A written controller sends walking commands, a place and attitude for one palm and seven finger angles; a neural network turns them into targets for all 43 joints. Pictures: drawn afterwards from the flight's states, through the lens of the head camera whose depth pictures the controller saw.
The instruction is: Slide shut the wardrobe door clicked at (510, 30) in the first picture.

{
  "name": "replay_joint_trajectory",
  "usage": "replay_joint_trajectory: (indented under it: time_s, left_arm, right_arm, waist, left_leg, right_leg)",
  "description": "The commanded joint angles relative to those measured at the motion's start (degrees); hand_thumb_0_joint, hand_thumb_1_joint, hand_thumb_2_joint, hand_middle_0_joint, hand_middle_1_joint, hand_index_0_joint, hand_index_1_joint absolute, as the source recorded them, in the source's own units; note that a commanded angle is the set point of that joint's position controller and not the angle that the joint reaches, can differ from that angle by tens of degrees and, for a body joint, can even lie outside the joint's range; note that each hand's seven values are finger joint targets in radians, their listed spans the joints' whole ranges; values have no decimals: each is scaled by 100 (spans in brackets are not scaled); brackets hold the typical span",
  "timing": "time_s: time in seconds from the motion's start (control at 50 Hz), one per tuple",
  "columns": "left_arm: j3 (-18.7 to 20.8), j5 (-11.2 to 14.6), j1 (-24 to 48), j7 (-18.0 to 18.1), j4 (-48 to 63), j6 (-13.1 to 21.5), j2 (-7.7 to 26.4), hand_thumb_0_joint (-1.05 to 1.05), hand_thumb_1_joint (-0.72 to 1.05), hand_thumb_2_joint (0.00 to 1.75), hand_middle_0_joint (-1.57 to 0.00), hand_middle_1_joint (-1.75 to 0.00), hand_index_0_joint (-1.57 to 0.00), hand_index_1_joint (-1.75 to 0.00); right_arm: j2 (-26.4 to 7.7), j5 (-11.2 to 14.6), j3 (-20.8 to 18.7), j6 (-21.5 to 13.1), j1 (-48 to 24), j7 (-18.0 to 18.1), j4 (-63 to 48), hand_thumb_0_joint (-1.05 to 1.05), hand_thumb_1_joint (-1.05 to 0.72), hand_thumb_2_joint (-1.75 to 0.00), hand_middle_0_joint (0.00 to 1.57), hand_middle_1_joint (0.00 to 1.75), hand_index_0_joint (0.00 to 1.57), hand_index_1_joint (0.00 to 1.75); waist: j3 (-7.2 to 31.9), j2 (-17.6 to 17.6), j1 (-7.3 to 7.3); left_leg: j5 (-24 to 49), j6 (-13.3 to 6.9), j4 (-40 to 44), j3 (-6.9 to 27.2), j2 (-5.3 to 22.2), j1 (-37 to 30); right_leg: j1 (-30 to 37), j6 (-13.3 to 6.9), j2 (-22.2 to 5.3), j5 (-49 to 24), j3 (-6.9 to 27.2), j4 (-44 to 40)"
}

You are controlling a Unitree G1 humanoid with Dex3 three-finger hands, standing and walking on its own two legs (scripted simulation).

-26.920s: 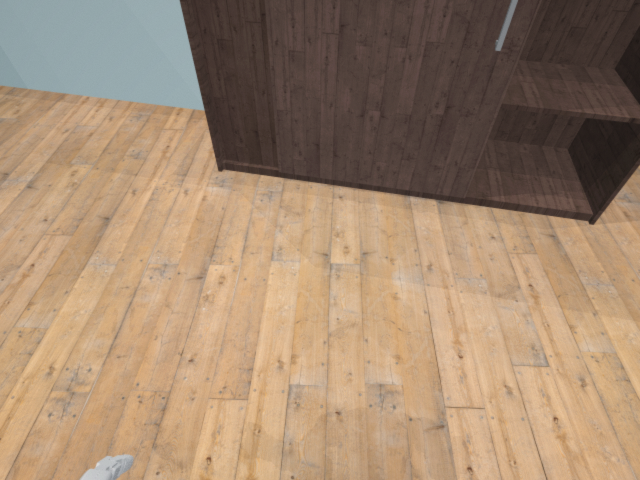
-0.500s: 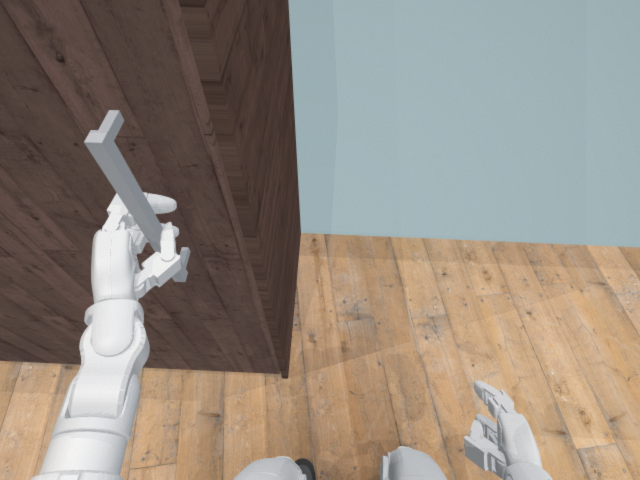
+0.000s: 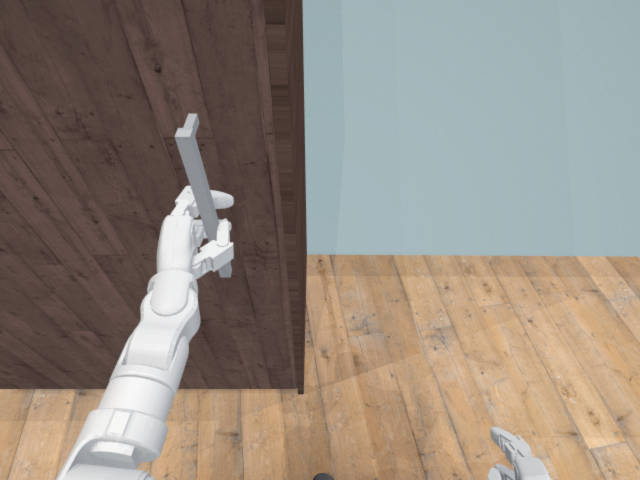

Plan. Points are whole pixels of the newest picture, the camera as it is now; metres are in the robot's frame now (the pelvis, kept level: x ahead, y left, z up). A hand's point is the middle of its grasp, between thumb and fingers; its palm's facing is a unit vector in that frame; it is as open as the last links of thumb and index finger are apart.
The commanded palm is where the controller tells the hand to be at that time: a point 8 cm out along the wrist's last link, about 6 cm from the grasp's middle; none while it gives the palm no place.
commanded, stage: stop walking and hold the door there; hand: left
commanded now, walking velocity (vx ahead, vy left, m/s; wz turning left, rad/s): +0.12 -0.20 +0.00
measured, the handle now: (211, 207) +0.43 +0.18 +0.09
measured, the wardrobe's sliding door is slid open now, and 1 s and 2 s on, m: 0.00 0.00 0.00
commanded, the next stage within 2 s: loosen the grip on the handle in 0.82 s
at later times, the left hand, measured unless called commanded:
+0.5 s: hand (226, 248) +0.38 +0.15 +0.08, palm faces +0.08 -0.99 -0.10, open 5.8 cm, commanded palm +0.35 +0.16 +0.08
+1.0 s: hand (223, 242) +0.39 +0.15 +0.07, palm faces +0.08 -0.99 -0.13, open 6.0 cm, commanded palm +0.34 +0.19 +0.08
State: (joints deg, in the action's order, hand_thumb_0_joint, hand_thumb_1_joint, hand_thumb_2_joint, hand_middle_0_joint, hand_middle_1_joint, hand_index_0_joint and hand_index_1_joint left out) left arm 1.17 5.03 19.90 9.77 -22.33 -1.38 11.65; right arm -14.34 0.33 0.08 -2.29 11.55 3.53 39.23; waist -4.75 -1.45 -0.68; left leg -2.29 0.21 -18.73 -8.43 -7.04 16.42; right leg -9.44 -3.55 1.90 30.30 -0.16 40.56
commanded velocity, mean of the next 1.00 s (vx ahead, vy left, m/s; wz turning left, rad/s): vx -0.03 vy -0.05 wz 0.00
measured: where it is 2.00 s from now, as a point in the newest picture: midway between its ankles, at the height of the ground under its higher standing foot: outside the picture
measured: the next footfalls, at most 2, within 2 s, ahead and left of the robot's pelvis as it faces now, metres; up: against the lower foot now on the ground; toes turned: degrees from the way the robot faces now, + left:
left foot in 0.16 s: +0.04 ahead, +0.14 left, +0.00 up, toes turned +2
right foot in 0.50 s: +0.04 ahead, -0.09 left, +0.00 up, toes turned -1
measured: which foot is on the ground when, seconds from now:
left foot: down 0.00-0.02, up 0.04-0.14, down 0.16-1.00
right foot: down 0.00-0.16, up 0.18-0.48, down 0.50-1.00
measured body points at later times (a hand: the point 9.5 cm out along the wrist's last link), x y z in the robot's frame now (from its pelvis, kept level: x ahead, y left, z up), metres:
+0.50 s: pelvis +0.00 +0.02 +0.00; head +0.08 +0.01 +0.44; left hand +0.37 +0.20 +0.08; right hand +0.16 -0.15 -0.13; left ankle +0.01 +0.14 -0.73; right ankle +0.00 -0.09 -0.73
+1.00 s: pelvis +0.00 +0.01 +0.00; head +0.03 +0.01 +0.45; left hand +0.38 +0.20 +0.08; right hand +0.16 -0.24 -0.09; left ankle +0.00 +0.13 -0.73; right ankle +0.00 -0.09 -0.73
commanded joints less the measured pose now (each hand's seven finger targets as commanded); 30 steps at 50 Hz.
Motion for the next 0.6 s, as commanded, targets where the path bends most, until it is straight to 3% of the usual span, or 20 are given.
replay_joint_trajectory:
  time_s: [0.0, 0.02, 0.04, 0.06, 0.08, 0.1, 0.12, 0.14, 0.16, 0.18, 0.2, 0.22, 0.26, 0.32, 0.36, 0.42, 0.46, 0.5, 0.54, 0.58]
  left_arm:
    - [-725, -166, 1905, -385, 1268, 786, -195, 0, 90, 90, -45, -140, -45, -140]
    - [-1110, -192, 2436, -503, 1099, 915, -538, 0, 90, 90, -45, -140, -45, -140]
    - [-1188, -98, 2831, -648, 922, 884, -736, 0, 90, 90, -45, -140, -45, -140]
    - [-850, -174, 3321, -753, 2046, 1033, -182, 0, 90, 90, -45, -140, -45, -140]
    - [-1014, -394, 2652, -737, 1676, 1052, -296, 0, 90, 90, -45, -140, -45, -140]
    - [362, -326, 2276, -532, 967, 1122, 757, 0, 90, 90, -45, -140, -45, -140]
    - [-797, -155, 2341, -638, 1234, 1266, -534, 0, 90, 90, -45, -140, -45, -140]
    - [-824, -94, 2801, -577, 1627, 1287, -403, 0, 90, 90, -45, -140, -45, -140]
    - [-1197, -108, 2760, -605, 1782, 1279, -674, 0, 90, 90, -45, -140, -45, -140]
    - [-1351, -145, 2399, -692, 1724, 1251, -809, 0, 90, 90, -45, -140, -45, -140]
    - [-1602, -92, 2527, -839, 2299, 1319, -937, 0, 90, 90, -45, -140, -45, -140]
    - [-1196, -138, 2621, -793, 2427, 1374, -515, 0, 90, 90, -45, -140, -45, -140]
    - [-1364, -154, 2538, -744, 2412, 1401, -701, 0, 90, 90, -45, -140, -45, -140]
    - [-1180, -226, 2459, -720, 2455, 1330, -509, 0, 90, 90, -45, -140, -45, -140]
    - [-1228, -242, 2463, -728, 2368, 1258, -529, 0, 90, 90, -45, -140, -45, -140]
    - [-1232, -266, 2525, -713, 2277, 1238, -532, 0, 90, 90, -45, -140, -45, -140]
    - [-734, -364, 2269, -634, 2122, 1257, 1, 0, 90, 90, -45, -140, -45, -140]
    - [-580, -366, 2190, -579, 2166, 1293, 140, 0, 90, 90, -45, -140, -45, -140]
    - [-441, -272, 1916, -551, 1999, 1268, 165, 0, 90, 90, -45, -140, -45, -140]
    - [-247, -238, 1802, -518, 1862, 1224, 257, 0, 90, 90, -45, -140, -45, -140]
  right_arm:
    - [-699, 110, -355, -352, -461, -127, -751, 0, -90, -90, 20, 30, 20, 30]
    - [-847, 310, -324, -204, -493, -87, -686, 0, -90, -90, 20, 30, 20, 30]
    - [-669, 216, -270, -125, -191, -84, -484, 0, -90, -90, 20, 30, 20, 30]
    - [-238, 95, -19, -305, -336, -131, -822, 0, -90, -90, 20, 30, 20, 30]
    - [-13, 38, 101, -219, -539, -157, -786, 0, -90, -90, 20, 30, 20, 30]
    - [-573, 1, -191, -176, -182, -61, -455, 0, -90, -90, 20, 30, 20, 30]
    - [-660, 3, -221, -237, -310, -109, -524, 0, -90, -90, 20, 30, 20, 30]
    - [-1047, 2, -372, -221, -455, -171, -596, 0, -90, -90, 20, 30, 20, 30]
    - [-766, 46, -249, -186, -498, -194, -771, 0, -90, -90, 20, 30, 20, 30]
    - [-461, 118, -217, -152, -263, -163, -922, 0, -90, -90, 20, 30, 20, 30]
    - [-207, 24, -41, -303, -399, -117, -912, 0, -90, -90, 20, 30, 20, 30]
    - [-359, -46, -51, -380, -431, -118, -818, 0, -90, -90, 20, 30, 20, 30]
    - [-489, 5, -97, -531, -393, -181, -781, 0, -90, -90, 20, 30, 20, 30]
    - [-437, 21, -126, -543, -424, -177, -787, 0, -90, -90, 20, 30, 20, 30]
    - [-428, 44, -82, -576, -455, -180, -790, 0, -90, -90, 20, 30, 20, 30]
    - [-352, 66, -31, -564, -457, -148, -818, 0, -90, -90, 20, 30, 20, 30]
    - [-389, 85, -27, -534, -430, -95, -800, 0, -90, -90, 20, 30, 20, 30]
    - [-264, 103, -4, -479, -440, -11, -840, 0, -90, -90, 20, 30, 20, 30]
    - [-282, 133, -27, -419, -422, 51, -809, 0, -90, -90, 20, 30, 20, 30]
    - [-251, 132, -19, -375, -542, 136, -853, 0, -90, -90, 20, 30, 20, 30]
  waist:
    - [1610, 1833, 507]
    - [531, 3132, 80]
    - [722, 1750, -283]
    - [788, 623, -388]
    - [929, 234, -300]
    - [1224, 20, -157]
    - [1699, -1364, -258]
    - [1953, -3060, -182]
    - [1731, -2442, -156]
    - [1369, -1021, -97]
    - [1281, -433, -220]
    - [1469, -198, -250]
    - [1947, 315, -223]
    - [2188, -444, -138]
    - [2196, -698, -143]
    - [2243, -543, -132]
    - [2462, -176, -119]
    - [2596, 377, -173]
    - [2739, 923, -90]
    - [2607, 909, -19]
  left_leg:
    - [-774, 2480, -4427, 55, -10, -621]
    - [-2806, 708, -6894, 2075, 669, 6]
    - [-2951, -2230, -6554, 1995, 692, 575]
    - [-2967, -3301, -4303, 2094, 1224, 628]
    - [-2382, -1546, -2344, 1386, 1174, 522]
    - [-1513, -195, -1117, 1288, 1136, -275]
    - [-144, 3062, -304, 2032, 1280, -2141]
    - [1009, 2610, 90, 3451, 2320, -2691]
    - [923, 464, -22, 3520, 2652, -2248]
    - [1894, -2214, -479, 3111, 2697, -1247]
    - [3064, -1660, -835, 3084, 2610, -1395]
    - [3548, -1248, -845, 3079, 2596, -1412]
    - [3716, -676, -635, 3003, 2587, -2028]
    - [3649, -946, -854, 2211, 2558, -2267]
    - [3236, -890, -842, 1853, 2407, -2224]
    - [2785, -750, -1022, 1828, 2255, -1973]
    - [2073, -455, -1331, 1470, 1886, -1488]
    - [1028, -146, -1585, 1157, 1410, -725]
    - [181, -90, -1749, 1006, 1118, -456]
    - [-470, -130, -1567, 940, 1014, -219]
  right_leg:
    - [-388, -1292, -1606, 62, 815, -3169]
    - [-2325, -1775, -2422, -1303, 2477, -2625]
    - [-1424, -1198, -1907, -2352, 1065, -2061]
    - [-932, -30, -2068, -2314, 1021, -1490]
    - [-703, 51, -1615, -1250, 225, -950]
    - [-1072, -210, -1072, -1175, 50, -87]
    - [-1839, -38, -338, -718, -360, 936]
    - [-2457, 164, 76, 133, 49, 1965]
    - [-2215, 242, -123, -42, 475, 2111]
    - [-1720, 405, -201, -180, 403, 1370]
    - [-1854, 443, -196, -211, 180, 988]
    - [-1515, 420, -203, -411, 215, 877]
    - [-1393, 378, -97, -743, 134, 931]
    - [-1242, 396, -261, -942, 205, 531]
    - [-981, 402, -189, -1139, 71, 109]
    - [-309, 380, -206, -1697, 28, -987]
    - [470, 342, -419, -3367, 179, -1553]
    - [962, 115, -1117, -5016, 619, -1273]
    - [1344, -60, -1270, -6017, 823, -1128]
    - [1487, -28, -1320, -6285, 810, -1065]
